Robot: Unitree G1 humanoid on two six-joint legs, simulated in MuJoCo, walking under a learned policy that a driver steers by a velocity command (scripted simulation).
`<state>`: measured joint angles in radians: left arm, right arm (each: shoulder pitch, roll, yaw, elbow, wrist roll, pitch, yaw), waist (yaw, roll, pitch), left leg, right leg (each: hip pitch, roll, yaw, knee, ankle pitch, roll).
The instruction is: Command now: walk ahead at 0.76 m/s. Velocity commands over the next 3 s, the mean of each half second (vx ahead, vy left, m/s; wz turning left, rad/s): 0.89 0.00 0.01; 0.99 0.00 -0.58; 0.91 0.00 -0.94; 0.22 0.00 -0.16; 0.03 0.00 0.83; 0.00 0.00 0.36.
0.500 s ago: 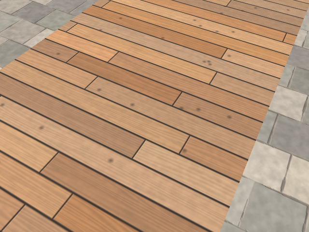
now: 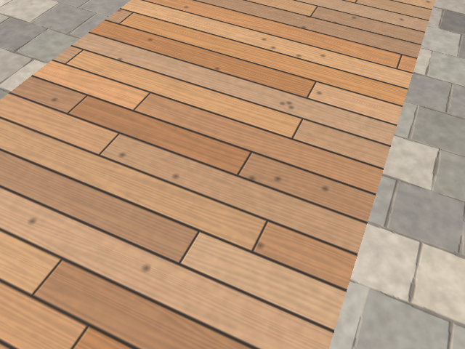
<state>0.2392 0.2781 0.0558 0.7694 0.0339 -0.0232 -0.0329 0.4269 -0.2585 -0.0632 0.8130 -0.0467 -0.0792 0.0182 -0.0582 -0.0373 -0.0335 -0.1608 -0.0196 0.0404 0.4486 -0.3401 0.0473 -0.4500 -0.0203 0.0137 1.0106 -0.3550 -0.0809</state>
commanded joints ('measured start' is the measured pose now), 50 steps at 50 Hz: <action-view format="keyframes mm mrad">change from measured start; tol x32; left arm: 1 -170 70 12 -131 16 -24 -32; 11 -370 52 -14 -213 1 -3 -38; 16 300 285 72 -20 41 -23 32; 50 -100 -4 -18 -96 -4 24 -38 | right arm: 1 43 -117 -18 -29 8 -16 -8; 17 85 -56 11 33 46 -37 -4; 34 -553 -58 53 -178 13 0 37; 39 108 -284 -29 -46 -14 -12 -48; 50 -129 -47 10 50 26 -64 -5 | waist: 1 -3 112 98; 11 5 139 190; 17 219 -226 -345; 33 96 23 177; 38 -135 -45 -146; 40 -31 424 -453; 50 90 119 137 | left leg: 1 243 282 -439 -358 -279 145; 10 170 252 -119 -473 333 128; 14 169 252 3 59 1172 81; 17 -511 -56 -192 970 -119 74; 18 -629 18 -181 1015 -2 86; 33 -355 79 20 140 541 -13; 38 228 35 -28 83 187 34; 40 651 516 -873 -141 -491 134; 50 -14 264 66 -332 277 10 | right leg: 1 -448 -74 22 65 105 14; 12 -49 33 -165 -373 210 -41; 15 622 47 -93 -380 69 -92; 16 885 -254 351 -502 -423 -138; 17 847 -357 852 -786 -678 -152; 23 213 -175 284 -894 -178 -113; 32 260 -101 113 -1025 520 -128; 37 521 -133 135 -538 1116 -80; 40 -154 105 80 387 -75 -48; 50 -290 -124 -6 182 287 -20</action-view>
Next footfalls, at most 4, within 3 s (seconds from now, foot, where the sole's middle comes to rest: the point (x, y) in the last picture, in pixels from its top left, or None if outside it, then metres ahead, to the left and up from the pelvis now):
0.30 right None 0.38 -0.14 -0.77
0.76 left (210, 251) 0.84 0.03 -0.77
1.22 right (290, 173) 1.18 -0.28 -0.77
1.62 left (320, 110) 1.55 -0.48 -0.77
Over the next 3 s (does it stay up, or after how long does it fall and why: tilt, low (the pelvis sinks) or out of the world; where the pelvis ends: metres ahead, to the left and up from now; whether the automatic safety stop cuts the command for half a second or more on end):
stays up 1.45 -0.44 -0.01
